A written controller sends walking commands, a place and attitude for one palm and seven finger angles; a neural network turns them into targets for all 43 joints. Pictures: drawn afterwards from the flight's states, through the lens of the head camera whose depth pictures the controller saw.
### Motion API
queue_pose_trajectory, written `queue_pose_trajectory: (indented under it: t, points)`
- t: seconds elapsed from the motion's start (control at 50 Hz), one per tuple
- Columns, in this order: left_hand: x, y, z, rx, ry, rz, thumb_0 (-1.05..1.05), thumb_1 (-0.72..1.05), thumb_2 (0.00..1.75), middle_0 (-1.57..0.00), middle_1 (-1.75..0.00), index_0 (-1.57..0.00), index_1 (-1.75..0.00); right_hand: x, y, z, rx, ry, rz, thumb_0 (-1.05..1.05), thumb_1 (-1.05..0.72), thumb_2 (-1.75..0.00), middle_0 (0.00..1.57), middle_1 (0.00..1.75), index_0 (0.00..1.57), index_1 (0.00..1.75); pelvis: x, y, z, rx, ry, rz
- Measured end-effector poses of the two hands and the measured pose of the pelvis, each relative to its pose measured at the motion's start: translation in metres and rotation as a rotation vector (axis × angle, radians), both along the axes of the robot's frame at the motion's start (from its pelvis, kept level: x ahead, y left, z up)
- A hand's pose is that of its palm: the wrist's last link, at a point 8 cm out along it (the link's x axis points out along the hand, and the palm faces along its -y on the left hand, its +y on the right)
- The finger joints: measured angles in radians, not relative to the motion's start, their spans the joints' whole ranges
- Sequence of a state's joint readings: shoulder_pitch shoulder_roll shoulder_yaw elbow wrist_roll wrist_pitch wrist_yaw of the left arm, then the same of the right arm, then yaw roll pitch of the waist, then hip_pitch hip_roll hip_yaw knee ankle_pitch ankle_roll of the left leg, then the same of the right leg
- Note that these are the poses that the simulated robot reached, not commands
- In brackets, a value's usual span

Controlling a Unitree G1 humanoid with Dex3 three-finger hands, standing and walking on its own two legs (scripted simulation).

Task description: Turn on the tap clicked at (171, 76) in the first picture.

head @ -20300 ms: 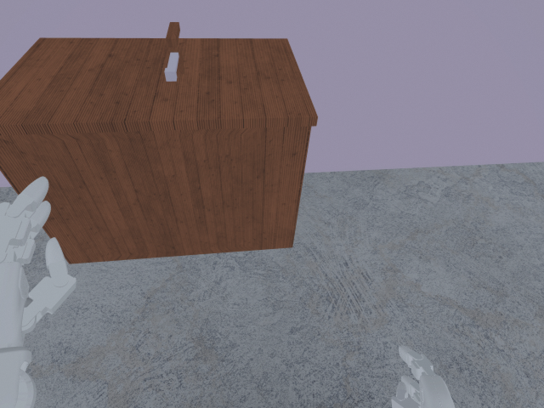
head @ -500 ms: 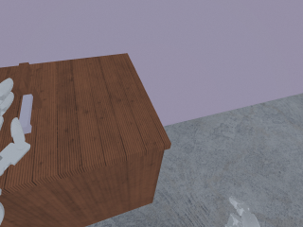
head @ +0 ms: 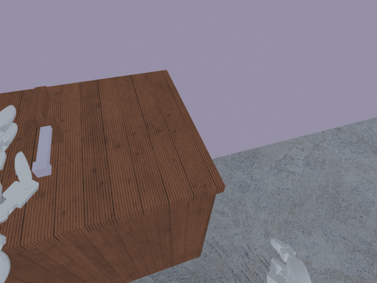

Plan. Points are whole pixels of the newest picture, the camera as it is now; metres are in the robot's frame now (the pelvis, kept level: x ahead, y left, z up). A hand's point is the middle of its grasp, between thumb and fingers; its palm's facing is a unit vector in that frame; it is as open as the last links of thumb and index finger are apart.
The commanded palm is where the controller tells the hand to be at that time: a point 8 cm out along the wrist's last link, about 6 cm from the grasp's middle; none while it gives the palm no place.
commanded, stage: come to a stop and stand still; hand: left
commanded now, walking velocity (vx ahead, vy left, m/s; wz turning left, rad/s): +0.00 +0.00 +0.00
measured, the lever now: (42, 168) +0.33 +0.36 +0.04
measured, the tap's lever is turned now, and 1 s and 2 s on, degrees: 0 0 0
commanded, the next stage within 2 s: look again from close up in 0.24 s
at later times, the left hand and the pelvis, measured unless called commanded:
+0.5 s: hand (27, 157) +0.25 +0.27 +0.19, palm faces +0.47 -0.79 -0.39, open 7.4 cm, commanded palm +0.17 +0.28 +0.18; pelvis +0.00 +0.00 +0.00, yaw -2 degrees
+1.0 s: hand (44, 184) +0.22 +0.25 +0.16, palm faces +0.33 -0.87 -0.37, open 7.4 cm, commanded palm +0.16 +0.30 +0.18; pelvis -0.01 +0.02 +0.00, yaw -2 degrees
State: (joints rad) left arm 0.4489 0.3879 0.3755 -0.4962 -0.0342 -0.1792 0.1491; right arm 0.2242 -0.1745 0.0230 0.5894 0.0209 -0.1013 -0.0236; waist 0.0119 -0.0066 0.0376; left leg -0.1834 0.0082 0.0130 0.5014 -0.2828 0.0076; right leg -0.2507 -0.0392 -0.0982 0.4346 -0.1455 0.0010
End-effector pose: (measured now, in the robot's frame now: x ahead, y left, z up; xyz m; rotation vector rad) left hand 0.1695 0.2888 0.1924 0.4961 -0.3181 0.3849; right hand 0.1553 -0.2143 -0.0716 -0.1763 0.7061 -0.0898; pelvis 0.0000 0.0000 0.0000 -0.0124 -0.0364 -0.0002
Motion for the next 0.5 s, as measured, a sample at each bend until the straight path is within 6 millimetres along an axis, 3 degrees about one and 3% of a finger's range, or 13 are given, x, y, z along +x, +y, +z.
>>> queue_pose_trajectory:
  t: [0.18,0.34,0.38,0.42,0.46,0.5]
  points:
    - [0.008,0.001,-0.030,-0.117,0.086,0.018,0.01,0.89,0.90,-0.21,-0.30,-0.21,-0.31,0.000,0.001,0.000,-0.018,0.020,-0.005,0.01,-0.91,-0.90,0.20,0.30,0.21,0.30,0.003,0.004,0.001,0.000,-0.003,-0.006]
    - [0.013,-0.007,-0.007,-0.051,0.005,-0.026,0.01,0.89,0.90,-0.21,-0.30,-0.21,-0.31,-0.001,-0.008,0.002,-0.033,0.032,-0.016,0.01,-0.91,-0.90,0.20,0.30,0.21,0.30,0.005,0.001,0.002,-0.002,0.000,0.000]
    - [0.021,0.005,0.013,0.102,-0.046,-0.024,0.01,0.89,0.90,-0.21,-0.31,-0.21,-0.31,-0.001,-0.008,-0.001,-0.058,0.032,0.024,0.01,-0.91,-0.90,0.20,0.30,0.20,0.29,0.002,-0.002,-0.001,-0.003,0.007,0.003]
    - [0.029,0.022,0.024,0.127,-0.104,0.010,0.01,0.89,0.90,-0.21,-0.31,-0.21,-0.31,-0.003,-0.008,-0.004,-0.051,0.042,0.040,0.01,-0.91,-0.90,0.20,0.30,0.20,0.29,-0.002,-0.004,-0.001,0.002,0.008,-0.013]
    - [0.034,0.030,0.023,0.084,-0.106,0.038,0.01,0.89,0.90,-0.21,-0.31,-0.21,-0.31,-0.005,-0.010,-0.005,-0.030,0.027,0.030,0.01,-0.91,-0.90,0.20,0.30,0.21,0.29,-0.003,-0.002,-0.001,0.007,0.006,-0.028]
    - [0.035,0.022,0.012,0.034,-0.069,0.022,0.01,0.89,0.90,-0.20,-0.30,-0.20,-0.30,-0.008,-0.011,-0.005,-0.010,0.006,0.014,0.01,-0.91,-0.90,0.20,0.30,0.21,0.30,-0.002,0.001,0.000,0.011,0.005,-0.037]
